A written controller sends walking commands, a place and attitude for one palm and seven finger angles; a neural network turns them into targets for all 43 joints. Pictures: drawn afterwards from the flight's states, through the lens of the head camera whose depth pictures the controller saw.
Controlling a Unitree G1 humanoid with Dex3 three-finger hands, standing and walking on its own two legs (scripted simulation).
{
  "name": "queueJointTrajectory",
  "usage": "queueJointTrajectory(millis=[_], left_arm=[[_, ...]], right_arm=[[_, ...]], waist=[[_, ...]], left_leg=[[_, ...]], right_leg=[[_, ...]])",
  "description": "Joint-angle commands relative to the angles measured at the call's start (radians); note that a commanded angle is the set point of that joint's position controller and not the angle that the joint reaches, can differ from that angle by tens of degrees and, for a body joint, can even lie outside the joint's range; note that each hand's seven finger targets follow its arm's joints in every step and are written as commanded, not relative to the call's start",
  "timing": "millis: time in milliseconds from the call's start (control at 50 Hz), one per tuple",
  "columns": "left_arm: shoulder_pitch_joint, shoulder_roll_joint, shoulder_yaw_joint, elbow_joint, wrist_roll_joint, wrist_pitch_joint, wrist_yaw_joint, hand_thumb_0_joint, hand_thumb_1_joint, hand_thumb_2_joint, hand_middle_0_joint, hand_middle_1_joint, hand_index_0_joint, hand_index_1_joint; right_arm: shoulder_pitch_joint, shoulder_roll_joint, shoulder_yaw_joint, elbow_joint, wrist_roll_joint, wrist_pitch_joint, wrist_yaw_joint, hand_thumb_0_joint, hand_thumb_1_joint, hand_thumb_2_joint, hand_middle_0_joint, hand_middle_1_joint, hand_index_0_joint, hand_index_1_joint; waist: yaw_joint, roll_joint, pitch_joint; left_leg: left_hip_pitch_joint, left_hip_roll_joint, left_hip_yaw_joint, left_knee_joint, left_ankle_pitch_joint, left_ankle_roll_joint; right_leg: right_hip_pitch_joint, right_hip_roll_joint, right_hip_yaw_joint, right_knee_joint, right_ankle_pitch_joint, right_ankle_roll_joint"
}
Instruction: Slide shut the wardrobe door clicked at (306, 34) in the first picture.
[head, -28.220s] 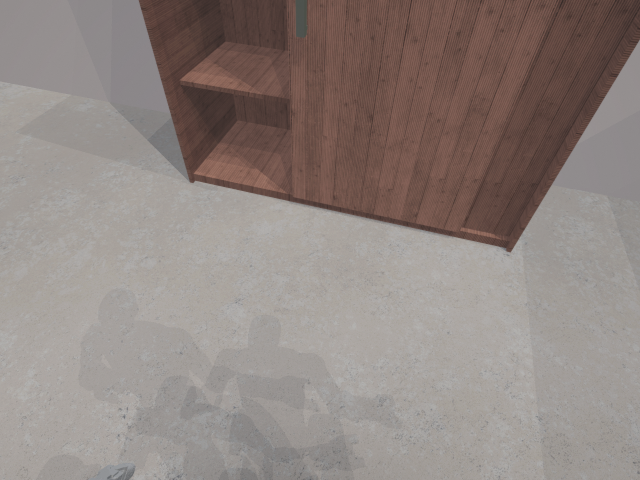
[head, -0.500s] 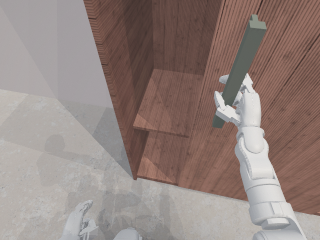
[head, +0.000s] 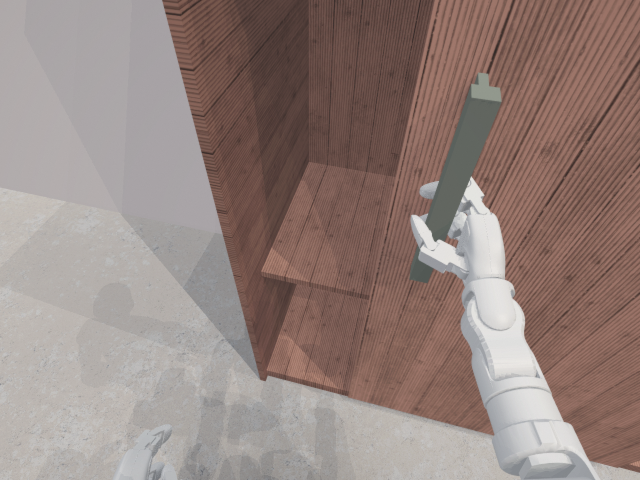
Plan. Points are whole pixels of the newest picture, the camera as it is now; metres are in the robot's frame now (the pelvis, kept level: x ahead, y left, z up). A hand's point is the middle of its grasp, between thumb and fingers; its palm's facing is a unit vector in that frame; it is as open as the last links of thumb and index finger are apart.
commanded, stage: stop walking and hold the door there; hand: right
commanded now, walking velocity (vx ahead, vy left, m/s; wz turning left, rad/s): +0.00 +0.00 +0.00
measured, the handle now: (445, 193) +0.43 -0.11 +0.15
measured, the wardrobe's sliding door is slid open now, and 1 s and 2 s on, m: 0.26 0.26 0.26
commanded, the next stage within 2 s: loosen the grip on the handle in 0.08 s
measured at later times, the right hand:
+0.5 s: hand (427, 241) +0.38 -0.09 +0.11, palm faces +0.02 +0.99 -0.15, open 10.9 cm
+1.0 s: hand (431, 247) +0.38 -0.10 +0.11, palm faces -0.03 +0.99 -0.15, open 14.7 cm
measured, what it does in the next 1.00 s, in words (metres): stands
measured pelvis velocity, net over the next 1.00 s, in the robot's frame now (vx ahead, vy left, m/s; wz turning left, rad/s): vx -0.01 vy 0.03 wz -0.03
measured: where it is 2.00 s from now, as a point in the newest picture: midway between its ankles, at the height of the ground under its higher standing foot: outside the picture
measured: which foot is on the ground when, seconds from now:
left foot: down 0.00-1.00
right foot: down 0.00-1.00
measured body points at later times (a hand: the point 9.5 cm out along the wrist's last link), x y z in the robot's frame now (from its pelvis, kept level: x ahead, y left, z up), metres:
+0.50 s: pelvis -0.01 +0.04 -0.01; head +0.01 +0.05 +0.44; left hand +0.13 +0.28 -0.11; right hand +0.38 -0.15 +0.12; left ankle +0.03 +0.14 -0.74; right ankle +0.00 -0.10 -0.74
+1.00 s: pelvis -0.01 +0.03 -0.01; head +0.01 +0.04 +0.44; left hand +0.12 +0.28 -0.12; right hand +0.37 -0.15 +0.12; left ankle +0.03 +0.14 -0.74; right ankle +0.00 -0.10 -0.74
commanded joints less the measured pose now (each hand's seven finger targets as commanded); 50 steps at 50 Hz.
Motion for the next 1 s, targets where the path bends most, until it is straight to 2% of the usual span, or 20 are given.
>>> queueJointTrajectory(millis=[0, 140, 160, 180, 200, 220, 240, 260, 300, 340, 360, 400, 460, 500, 540, 560, 680, 820, 840, 980], left_arm=[[-0.065, 0.101, 0.029, -0.134, -0.002, -0.042, 0.010, 0.000, 0.900, 0.900, -0.200, -0.300, -0.200, -0.300], [-0.065, 0.104, 0.035, -0.146, -0.003, -0.036, 0.009, 0.000, 0.900, 0.900, -0.200, -0.300, -0.200, -0.300], [-0.129, -0.001, -0.095, -0.294, -0.047, -0.060, 0.019, 0.000, 0.900, 0.900, -0.200, -0.300, -0.200, -0.300], [-0.017, 0.104, 0.077, -0.153, -0.002, -0.152, -0.011, 0.000, 0.900, 0.900, -0.200, -0.300, -0.200, -0.300], [0.037, 0.148, 0.079, -0.157, -0.030, -0.163, -0.038, 0.000, 0.900, 0.900, -0.200, -0.300, -0.200, -0.300], [0.052, 0.168, 0.078, -0.141, -0.017, -0.155, -0.051, 0.000, 0.900, 0.900, -0.200, -0.300, -0.200, -0.300], [0.023, 0.149, 0.066, -0.150, -0.018, -0.162, -0.057, 0.000, 0.900, 0.900, -0.200, -0.300, -0.200, -0.300], [0.022, 0.145, 0.062, -0.142, -0.021, -0.168, -0.061, 0.000, 0.900, 0.900, -0.200, -0.300, -0.200, -0.300], [-0.003, 0.134, 0.044, -0.132, -0.026, -0.182, -0.079, 0.000, 0.900, 0.900, -0.200, -0.300, -0.200, -0.300], [-0.006, 0.141, 0.038, -0.125, -0.030, -0.194, -0.083, 0.000, 0.900, 0.900, -0.200, -0.300, -0.200, -0.300], [-0.002, 0.152, 0.039, -0.128, -0.027, -0.195, -0.081, 0.000, 0.900, 0.900, -0.200, -0.300, -0.200, -0.300], [-0.001, 0.139, 0.041, -0.140, -0.027, -0.209, -0.089, 0.000, 0.900, 0.900, -0.200, -0.300, -0.200, -0.300], [0.017, 0.146, 0.048, -0.149, -0.021, -0.220, -0.091, 0.000, 0.900, 0.900, -0.200, -0.300, -0.200, -0.300], [0.021, 0.136, 0.051, -0.154, -0.023, -0.228, -0.096, 0.000, 0.900, 0.900, -0.200, -0.300, -0.200, -0.300], [0.026, 0.144, 0.053, -0.146, -0.026, -0.228, -0.092, 0.000, 0.900, 0.900, -0.200, -0.300, -0.200, -0.300], [0.043, 0.155, 0.052, -0.128, -0.023, -0.222, -0.086, 0.000, 0.900, 0.900, -0.200, -0.300, -0.200, -0.300], [0.051, 0.146, 0.054, -0.123, -0.025, -0.218, -0.079, 0.000, 0.900, 0.900, -0.200, -0.300, -0.200, -0.300], [0.042, 0.147, 0.053, -0.113, -0.017, -0.221, -0.066, 0.000, 0.900, 0.900, -0.200, -0.300, -0.200, -0.300], [0.039, 0.141, 0.051, -0.111, -0.018, -0.220, -0.065, 0.000, 0.900, 0.900, -0.200, -0.300, -0.200, -0.300], [0.019, 0.142, 0.038, -0.125, -0.009, -0.202, -0.048, 0.000, 0.900, 0.900, -0.200, -0.300, -0.200, -0.300]], right_arm=[[-0.198, -0.136, -0.080, -0.096, 0.013, -0.012, -0.002, 0.000, -0.900, -0.900, 0.450, 1.400, 0.450, 1.400], [-0.185, -0.153, -0.093, -0.116, 0.012, -0.014, 0.001, 0.000, -0.900, -0.900, 0.450, 1.400, 0.450, 1.400], [-0.998, -0.584, -0.317, -0.578, -0.068, -0.084, -0.027, 0.000, -0.900, -0.900, 0.450, 1.400, 0.450, 1.400], [-0.695, -0.302, -0.183, -0.113, -0.142, 0.015, 0.061, 0.000, -0.779, -0.842, 0.450, 1.400, 0.450, 1.400], [-0.599, -0.178, -0.105, -0.188, -0.048, -0.006, 0.056, 0.000, -0.658, -0.783, 0.450, 1.400, 0.450, 1.400], [-0.503, -0.181, -0.153, -0.203, -0.033, -0.007, 0.048, 0.000, -0.538, -0.725, 0.450, 1.400, 0.450, 1.400], [-0.523, -0.110, -0.098, -0.232, 0.002, -0.015, 0.055, 0.000, -0.417, -0.667, 0.450, 1.400, 0.450, 1.400], [-0.475, -0.135, -0.133, -0.185, 0.021, -0.012, 0.050, 0.000, -0.296, -0.608, 0.450, 1.400, 0.450, 1.400], [-0.509, -0.085, -0.070, -0.199, 0.038, -0.013, 0.053, 0.000, -0.054, -0.492, 0.450, 1.400, 0.450, 1.400], [-0.519, -0.116, -0.076, -0.153, 0.036, -0.023, 0.053, 0.000, 0.188, -0.375, 0.450, 1.400, 0.450, 1.400], [-0.503, -0.176, -0.117, -0.121, 0.022, -0.027, 0.050, 0.000, 0.308, -0.317, 0.450, 1.400, 0.450, 1.400], [-0.531, -0.135, -0.063, -0.137, 0.010, -0.064, 0.053, 0.000, 0.550, -0.200, 0.423, 1.367, 0.423, 1.367], [-0.487, -0.189, -0.104, -0.151, 0.018, -0.099, 0.066, 0.000, 0.550, -0.200, 0.383, 1.317, 0.383, 1.317], [-0.456, -0.157, -0.075, -0.182, 0.025, -0.112, 0.078, 0.000, 0.550, -0.200, 0.357, 1.283, 0.357, 1.283], [-0.436, -0.183, -0.093, -0.173, 0.037, -0.108, 0.088, 0.000, 0.550, -0.200, 0.330, 1.250, 0.330, 1.250], [-0.473, -0.271, -0.161, -0.127, 0.034, -0.103, 0.087, 0.000, 0.550, -0.200, 0.317, 1.233, 0.317, 1.233], [-0.456, -0.237, -0.130, -0.166, 0.055, -0.090, 0.108, 0.000, 0.550, -0.200, 0.250, 1.150, 0.250, 1.150], [-0.425, -0.264, -0.173, -0.169, 0.064, -0.083, 0.097, 0.000, 0.550, -0.200, 0.250, 1.150, 0.250, 1.150], [-0.409, -0.211, -0.131, -0.141, 0.061, -0.082, 0.100, 0.000, 0.550, -0.200, 0.250, 1.150, 0.250, 1.150], [-0.408, -0.321, -0.235, -0.132, 0.057, -0.084, 0.092, 0.000, 0.550, -0.200, 0.250, 1.150, 0.250, 1.150]], waist=[[-0.032, 0.076, -0.179], [-0.032, 0.091, -0.221], [-0.055, -0.109, -0.152], [0.014, 0.195, -0.447], [0.034, 0.189, -0.390], [0.024, 0.144, -0.470], [0.008, 0.092, -0.457], [0.004, 0.019, -0.400], [0.005, -0.089, -0.298], [0.010, -0.058, -0.207], [0.005, 0.020, -0.186], [0.016, 0.074, -0.200], [-0.010, 0.095, -0.291], [-0.012, 0.093, -0.329], [-0.010, 0.106, -0.302], [-0.005, 0.129, -0.292], [-0.004, 0.057, -0.329], [-0.014, 0.114, -0.329], [-0.004, 0.091, -0.310], [-0.026, 0.083, -0.312]], left_leg=[[0.061, 0.048, -0.034, -0.103, 0.073, 0.037], [0.078, 0.043, -0.023, -0.108, 0.165, 0.035], [0.108, 0.008, 0.012, -0.025, -0.095, 0.047], [0.123, -0.067, 0.058, 0.054, 0.210, 0.096], [0.049, -0.064, 0.083, 0.053, 0.249, 0.072], [0.012, -0.060, 0.065, 0.071, 0.218, 0.057], [0.012, -0.054, 0.060, 0.059, 0.194, 0.053], [-0.007, -0.054, 0.059, 0.045, 0.149, 0.059], [-0.036, -0.042, 0.050, 0.023, 0.035, 0.064], [-0.043, -0.036, 0.039, 0.005, -0.021, 0.064], [-0.037, -0.038, 0.033, 0.001, -0.042, 0.062], [-0.041, -0.033, 0.014, 0.002, -0.061, 0.050], [0.026, -0.029, -0.012, 0.020, -0.014, 0.046], [0.057, -0.023, -0.026, 0.027, 0.041, 0.041], [0.067, -0.012, -0.054, 0.014, 0.043, 0.031], [0.069, -0.012, -0.060, 0.014, 0.043, 0.031], [0.091, -0.008, -0.055, 0.028, 0.122, 0.028], [0.092, -0.007, -0.055, 0.027, 0.092, 0.020], [0.063, -0.015, -0.038, 0.033, 0.100, 0.023], [0.060, -0.024, -0.015, 0.048, 0.078, 0.032]], right_leg=[[0.050, -0.056, 0.052, -0.077, 0.140, 0.016], [0.101, -0.056, 0.044, -0.073, 0.217, 0.016], [-0.033, -0.031, 0.108, -0.141, 0.105, 0.007], [0.173, -0.028, 0.015, -0.091, 0.416, -0.007], [0.169, -0.025, 0.060, -0.044, 0.524, 0.030], [0.235, -0.041, 0.068, -0.019, 0.507, 0.034], [0.225, -0.026, 0.071, -0.013, 0.433, 0.028], [0.208, -0.019, 0.068, -0.012, 0.347, 0.024], [0.127, -0.007, 0.066, -0.030, 0.150, 0.022], [0.032, 0.000, 0.068, -0.034, 0.045, 0.012], [-0.012, 0.004, 0.069, -0.028, 0.022, 0.003], [-0.039, 0.011, 0.056, -0.006, 0.014, -0.009], [-0.055, 0.027, 0.046, 0.020, 0.045, -0.013], [-0.051, 0.032, 0.039, 0.033, 0.076, -0.015], [-0.088, 0.036, 0.035, 0.043, 0.070, -0.014], [-0.112, 0.038, 0.038, 0.047, 0.064, -0.014], [-0.097, 0.044, 0.041, 0.051, 0.105, -0.010], [-0.120, 0.045, 0.047, 0.055, 0.087, -0.007], [-0.111, 0.045, 0.042, 0.056, 0.092, -0.007], [-0.119, 0.042, 0.044, 0.049, 0.080, -0.004]])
